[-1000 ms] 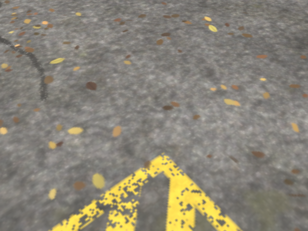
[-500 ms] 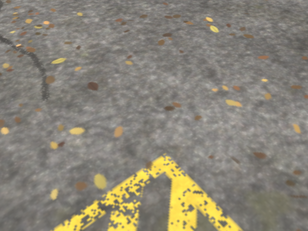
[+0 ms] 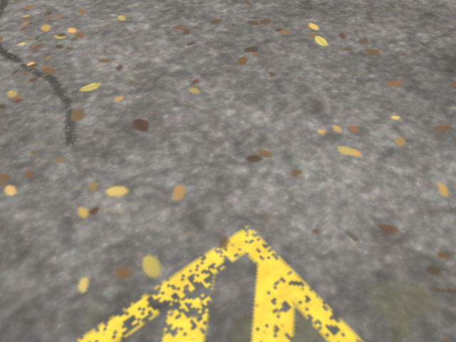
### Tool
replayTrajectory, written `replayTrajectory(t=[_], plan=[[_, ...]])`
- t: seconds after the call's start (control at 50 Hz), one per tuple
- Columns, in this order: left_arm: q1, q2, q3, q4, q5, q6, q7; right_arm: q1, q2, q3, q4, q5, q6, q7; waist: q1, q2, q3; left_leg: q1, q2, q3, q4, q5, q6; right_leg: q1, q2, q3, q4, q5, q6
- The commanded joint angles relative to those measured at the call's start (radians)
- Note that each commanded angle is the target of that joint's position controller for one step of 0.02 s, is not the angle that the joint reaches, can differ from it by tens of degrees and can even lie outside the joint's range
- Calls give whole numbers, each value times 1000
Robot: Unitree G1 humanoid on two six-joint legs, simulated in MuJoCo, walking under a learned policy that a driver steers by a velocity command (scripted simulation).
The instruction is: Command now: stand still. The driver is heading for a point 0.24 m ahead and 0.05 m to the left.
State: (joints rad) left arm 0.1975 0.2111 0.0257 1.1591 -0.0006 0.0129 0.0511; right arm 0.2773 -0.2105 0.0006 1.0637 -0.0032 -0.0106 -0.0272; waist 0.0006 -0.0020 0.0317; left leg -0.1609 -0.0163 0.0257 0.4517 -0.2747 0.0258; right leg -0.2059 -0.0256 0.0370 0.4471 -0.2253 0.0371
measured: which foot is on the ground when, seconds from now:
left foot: down 0.00-1.00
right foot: down 0.00-1.00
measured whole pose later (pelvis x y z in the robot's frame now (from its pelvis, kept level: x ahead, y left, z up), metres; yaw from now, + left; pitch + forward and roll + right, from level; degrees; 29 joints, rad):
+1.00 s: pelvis +0.00 +0.00 +0.00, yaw +0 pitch -1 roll +0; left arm 0.26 0.18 0.03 1.15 -0.01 0.01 0.06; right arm 0.32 -0.17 -0.01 1.07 0.00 -0.01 -0.03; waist 0.00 -0.01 0.04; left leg -0.16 -0.02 0.02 0.46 -0.28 0.03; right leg -0.21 -0.03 0.04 0.45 -0.23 0.04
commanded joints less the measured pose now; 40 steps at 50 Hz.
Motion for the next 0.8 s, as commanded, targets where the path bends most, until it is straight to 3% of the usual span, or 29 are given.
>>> replayTrajectory(t=[0.02,0.8], plan=[[36,100,13,-16,0,-5,4,59,-100,-17,-19,1,-6,-3,0,6,13,-60,49,-50,-102,129,11,24,-6,0,-49,133,-28],[116,67,12,-19,-4,-9,11,119,-60,-27,-11,5,-7,-6,-1,5,32,-56,45,-53,-97,150,18,9,-7,-7,-44,128,-22]])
